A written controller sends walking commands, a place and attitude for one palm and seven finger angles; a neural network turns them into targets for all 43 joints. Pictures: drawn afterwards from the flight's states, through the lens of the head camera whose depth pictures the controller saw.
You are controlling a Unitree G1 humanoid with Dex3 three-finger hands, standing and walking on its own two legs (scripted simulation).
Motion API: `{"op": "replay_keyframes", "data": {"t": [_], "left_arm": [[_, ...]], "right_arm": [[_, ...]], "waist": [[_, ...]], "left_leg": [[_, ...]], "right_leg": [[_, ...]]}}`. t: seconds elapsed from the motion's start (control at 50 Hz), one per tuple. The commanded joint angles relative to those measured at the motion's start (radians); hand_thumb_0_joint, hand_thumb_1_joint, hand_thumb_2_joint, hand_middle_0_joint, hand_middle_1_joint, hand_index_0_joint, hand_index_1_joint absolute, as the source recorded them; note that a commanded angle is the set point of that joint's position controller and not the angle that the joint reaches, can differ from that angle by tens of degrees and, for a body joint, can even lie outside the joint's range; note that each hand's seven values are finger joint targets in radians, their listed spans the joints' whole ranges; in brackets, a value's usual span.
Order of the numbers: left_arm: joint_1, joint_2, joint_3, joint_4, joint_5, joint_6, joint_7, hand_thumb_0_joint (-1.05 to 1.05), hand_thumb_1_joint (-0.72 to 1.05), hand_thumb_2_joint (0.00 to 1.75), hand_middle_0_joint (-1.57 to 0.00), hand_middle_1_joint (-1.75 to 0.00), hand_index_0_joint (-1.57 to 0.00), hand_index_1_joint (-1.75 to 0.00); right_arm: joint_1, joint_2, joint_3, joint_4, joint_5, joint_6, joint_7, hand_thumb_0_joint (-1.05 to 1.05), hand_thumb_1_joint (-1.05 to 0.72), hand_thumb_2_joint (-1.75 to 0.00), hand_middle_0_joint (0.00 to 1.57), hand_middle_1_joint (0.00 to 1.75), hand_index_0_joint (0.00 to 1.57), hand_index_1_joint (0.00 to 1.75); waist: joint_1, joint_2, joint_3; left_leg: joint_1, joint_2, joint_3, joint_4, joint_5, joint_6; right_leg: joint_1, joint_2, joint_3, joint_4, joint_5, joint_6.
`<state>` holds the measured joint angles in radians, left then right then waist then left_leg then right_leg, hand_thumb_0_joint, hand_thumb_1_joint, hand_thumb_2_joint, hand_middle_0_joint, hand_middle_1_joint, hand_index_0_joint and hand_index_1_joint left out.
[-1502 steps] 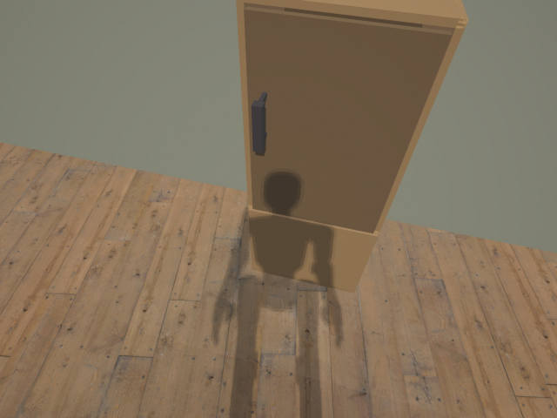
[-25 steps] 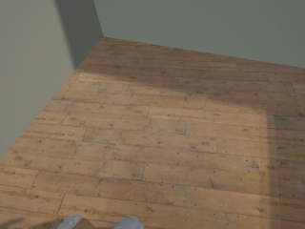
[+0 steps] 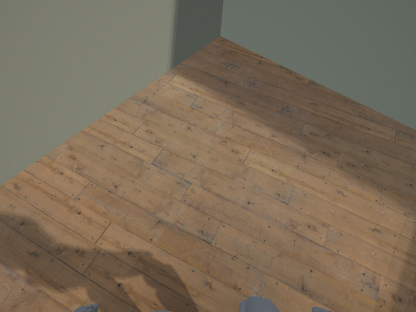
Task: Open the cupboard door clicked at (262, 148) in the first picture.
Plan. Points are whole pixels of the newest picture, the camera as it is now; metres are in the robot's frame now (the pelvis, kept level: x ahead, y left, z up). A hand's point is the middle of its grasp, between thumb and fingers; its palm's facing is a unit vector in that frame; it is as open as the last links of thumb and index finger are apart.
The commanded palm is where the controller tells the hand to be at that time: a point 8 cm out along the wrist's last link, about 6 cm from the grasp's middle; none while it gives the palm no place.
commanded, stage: turn to face it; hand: left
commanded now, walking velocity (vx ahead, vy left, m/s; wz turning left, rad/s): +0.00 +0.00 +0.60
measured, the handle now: out of the picture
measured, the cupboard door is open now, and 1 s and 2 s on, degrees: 41 41 41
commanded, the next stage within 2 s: none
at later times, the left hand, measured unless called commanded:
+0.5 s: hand out of the picture +0.03 +0.16 -0.17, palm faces +0.33 -0.92 -0.22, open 7.4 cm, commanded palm none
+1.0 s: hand out of the picture +0.01 +0.15 -0.15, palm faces +0.56 -0.77 -0.29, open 7.4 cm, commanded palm none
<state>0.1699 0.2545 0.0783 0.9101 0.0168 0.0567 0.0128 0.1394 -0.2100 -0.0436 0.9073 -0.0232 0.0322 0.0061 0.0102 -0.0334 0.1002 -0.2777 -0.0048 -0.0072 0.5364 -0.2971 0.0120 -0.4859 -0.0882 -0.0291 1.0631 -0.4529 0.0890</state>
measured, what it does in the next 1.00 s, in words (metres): steps on the spot, turning left: right foot, then left foot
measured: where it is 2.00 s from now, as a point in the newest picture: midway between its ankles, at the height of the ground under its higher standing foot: outside the picture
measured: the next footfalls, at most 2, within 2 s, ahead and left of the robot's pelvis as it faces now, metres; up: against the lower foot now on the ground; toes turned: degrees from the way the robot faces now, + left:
right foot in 0.16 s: +0.06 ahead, -0.15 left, +0.00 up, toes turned +2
left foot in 0.54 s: +0.03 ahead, +0.09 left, +0.00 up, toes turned +26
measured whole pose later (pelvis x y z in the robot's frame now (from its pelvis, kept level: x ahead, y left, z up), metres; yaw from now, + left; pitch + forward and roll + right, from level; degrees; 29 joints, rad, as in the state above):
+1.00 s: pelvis +0.05 -0.07 +0.00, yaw +36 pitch +0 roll +1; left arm 0.18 0.19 0.04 0.86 0.03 0.01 0.02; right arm 0.15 -0.26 -0.09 0.93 -0.02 0.09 0.02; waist -0.02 0.05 0.10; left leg -0.50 -0.03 -0.05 1.09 -0.47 -0.04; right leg -0.27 -0.06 -0.10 0.59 -0.32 -0.01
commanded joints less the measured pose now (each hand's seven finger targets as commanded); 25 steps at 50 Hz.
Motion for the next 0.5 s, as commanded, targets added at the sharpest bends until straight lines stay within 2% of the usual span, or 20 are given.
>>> {"op": "replay_keyframes", "data": {"t": [0.0,0.02,0.06,0.08,0.1,0.12,0.14,0.16,0.18,0.2,0.22,0.24,0.28,0.34,0.4,0.44,0.46,0.48], "left_arm": [[-0.022,0.052,0.004,-0.101,-0.006,-0.03,0.002,0.0,0.9,0.9,-0.2,-0.3,-0.2,-0.3],[-0.023,0.05,0.003,-0.103,-0.007,-0.032,0.002,0.0,0.9,0.9,-0.2,-0.3,-0.2,-0.3],[0.018,0.052,0.004,-0.1,-0.009,-0.038,0.002,0.0,0.9,0.9,-0.2,-0.3,-0.2,-0.3],[0.056,0.057,0.006,-0.093,-0.009,-0.044,0.003,0.0,0.9,0.9,-0.2,-0.3,-0.2,-0.3],[0.105,0.08,0.013,-0.081,-0.008,-0.054,0.007,0.0,0.9,0.9,-0.2,-0.3,-0.2,-0.3],[0.15,0.158,0.029,-0.076,0.007,-0.068,0.016,0.0,0.9,0.9,-0.2,-0.3,-0.2,-0.3],[0.159,0.241,0.041,-0.084,0.017,-0.069,0.022,0.0,0.9,0.9,-0.2,-0.3,-0.2,-0.3],[0.137,0.202,0.03,-0.085,0.007,-0.073,0.026,0.0,0.9,0.9,-0.2,-0.3,-0.2,-0.3],[0.078,0.171,0.021,-0.098,0.005,-0.069,0.028,0.0,0.9,0.9,-0.2,-0.3,-0.2,-0.3],[0.018,0.13,0.009,-0.109,0.003,-0.067,0.027,0.0,0.9,0.9,-0.2,-0.3,-0.2,-0.3],[-0.005,0.107,0.001,-0.118,0.003,-0.069,0.026,0.0,0.9,0.9,-0.2,-0.3,-0.2,-0.3],[-0.008,0.1,0.0,-0.12,0.006,-0.07,0.027,0.0,0.9,0.9,-0.2,-0.3,-0.2,-0.3],[0.023,0.11,0.005,-0.111,0.007,-0.074,0.028,0.0,0.9,0.9,-0.2,-0.3,-0.2,-0.3],[0.095,0.137,0.016,-0.081,0.01,-0.073,0.026,0.0,0.9,0.9,-0.2,-0.3,-0.2,-0.3],[0.11,0.167,0.03,-0.07,0.012,-0.07,0.024,0.0,0.9,0.9,-0.2,-0.3,-0.2,-0.3],[0.101,0.168,0.034,-0.063,0.011,-0.068,0.02,0.0,0.9,0.9,-0.2,-0.3,-0.2,-0.3],[0.088,0.171,0.037,-0.068,0.004,-0.065,0.016,0.0,0.9,0.9,-0.2,-0.3,-0.2,-0.3],[0.071,0.158,0.036,-0.075,-0.003,-0.059,0.012,0.0,0.9,0.9,-0.2,-0.3,-0.2,-0.3]], "right_arm": [[0.045,-0.222,-0.067,-0.053,-0.004,-0.015,-0.018,0.0,-0.9,-0.9,0.2,0.3,0.2,0.3],[0.041,-0.222,-0.068,-0.053,-0.005,-0.013,-0.017,0.0,-0.9,-0.9,0.2,0.3,0.2,0.3],[0.01,-0.229,-0.073,-0.065,-0.004,-0.006,-0.016,0.0,-0.9,-0.9,0.2,0.3,0.2,0.3],[-0.012,-0.226,-0.076,-0.073,-0.001,-0.004,-0.014,0.0,-0.9,-0.9,0.2,0.3,0.2,0.3],[-0.024,-0.208,-0.075,-0.079,0.006,-0.003,-0.012,0.0,-0.9,-0.9,0.2,0.3,0.2,0.3],[-0.006,-0.152,-0.069,-0.09,0.016,-0.006,-0.005,0.0,-0.9,-0.9,0.2,0.3,0.2,0.3],[-0.013,-0.109,-0.063,-0.118,0.018,-0.005,0.001,0.0,-0.9,-0.9,0.2,0.3,0.2,0.3],[-0.004,-0.149,-0.068,-0.096,0.008,0.008,0.0,0.0,-0.9,-0.9,0.2,0.3,0.2,0.3],[-0.017,-0.129,-0.069,-0.083,0.008,0.016,0.004,0.0,-0.9,-0.9,0.2,0.3,0.2,0.3],[-0.004,-0.124,-0.066,-0.064,0.006,0.021,0.011,0.0,-0.9,-0.9,0.2,0.3,0.2,0.3],[0.006,-0.111,-0.06,-0.053,0.006,0.025,0.017,0.0,-0.9,-0.9,0.2,0.3,0.2,0.3],[0.01,-0.099,-0.055,-0.05,0.009,0.026,0.022,0.0,-0.9,-0.9,0.2,0.3,0.2,0.3],[-0.007,-0.089,-0.046,-0.049,0.01,0.026,0.025,0.0,-0.9,-0.9,0.2,0.3,0.2,0.3],[-0.061,-0.064,-0.034,-0.058,0.013,0.019,0.028,0.0,-0.9,-0.9,0.2,0.3,0.2,0.3],[-0.061,-0.064,-0.029,-0.068,0.016,0.01,0.026,0.0,-0.9,-0.9,0.2,0.3,0.2,0.3],[-0.031,-0.073,-0.032,-0.067,0.016,0.004,0.025,0.0,-0.9,-0.9,0.2,0.3,0.2,0.3],[0.01,-0.091,-0.037,-0.059,0.012,0.002,0.023,0.0,-0.9,-0.9,0.2,0.3,0.2,0.3],[0.075,-0.136,-0.049,-0.042,0.007,-0.003,0.023,0.0,-0.9,-0.9,0.2,0.3,0.2,0.3]], "waist": [[-0.032,0.196,-0.149],[-0.031,0.197,-0.145],[-0.012,0.227,-0.151],[0.011,0.22,-0.155],[0.038,0.158,-0.159],[0.055,-0.071,-0.196],[0.068,-0.298,-0.18],[0.052,-0.239,-0.171],[0.023,-0.226,-0.118],[-0.008,-0.193,-0.095],[-0.026,-0.177,-0.101],[-0.027,-0.181,-0.108],[-0.013,-0.156,-0.126],[0.03,-0.138,-0.137],[0.033,-0.175,-0.151],[0.013,-0.162,-0.162],[-0.016,-0.131,-0.174],[-0.06,-0.041,-0.195]], "left_leg": [[0.137,0.222,-0.204,-0.129,0.568,0.145],[0.114,0.213,-0.221,-0.124,0.555,0.141],[0.063,0.206,-0.254,-0.097,0.524,0.131],[0.018,0.185,-0.247,-0.068,0.477,0.11],[-0.064,0.143,-0.234,-0.008,0.36,0.071],[-0.214,0.036,-0.133,0.159,0.094,0.0],[-0.314,-0.08,-0.003,0.427,-0.348,-0.055],[-0.293,-0.014,-0.071,0.627,-0.33,-0.043],[-0.305,0.005,-0.066,0.725,-0.269,-0.051],[-0.311,0.028,-0.054,0.76,-0.187,-0.062],[-0.295,0.037,-0.036,0.752,-0.139,-0.071],[-0.279,0.036,-0.014,0.694,-0.13,-0.077],[-0.256,0.039,0.023,0.557,-0.144,-0.086],[-0.214,0.022,0.082,0.357,-0.166,-0.085],[-0.168,0.02,0.112,0.218,-0.163,-0.068],[-0.08,0.011,0.128,0.085,-0.088,-0.056],[0.011,0.004,0.136,0.003,0.005,-0.046],[0.168,0.044,0.085,-0.095,0.166,-0.022]], "right_leg": [[0.023,0.031,-0.004,-0.169,0.011,0.001],[0.06,0.048,-0.013,-0.23,0.015,-0.003],[0.164,0.074,-0.029,-0.352,0.059,-0.012],[0.244,0.084,-0.038,-0.453,0.136,-0.017],[0.371,0.06,-0.028,-0.599,0.248,-0.022],[0.524,-0.133,0.155,-0.723,0.348,-0.075],[0.505,-0.399,0.39,-0.77,0.502,-0.2],[0.401,-0.411,0.372,-0.762,0.478,-0.256],[0.335,-0.35,0.319,-0.756,0.457,-0.251],[0.32,-0.287,0.188,-0.737,0.496,-0.226],[0.306,-0.247,0.095,-0.721,0.549,-0.205],[0.324,-0.229,0.045,-0.714,0.598,-0.195],[0.384,-0.238,-0.006,-0.69,0.679,-0.199],[0.462,-0.255,-0.031,-0.649,0.787,-0.204],[0.489,-0.284,-0.05,-0.603,0.837,-0.208],[0.459,-0.281,-0.082,-0.542,0.803,-0.177],[0.402,-0.272,-0.12,-0.488,0.742,-0.147],[0.273,-0.251,-0.153,-0.361,0.603,-0.101]]}}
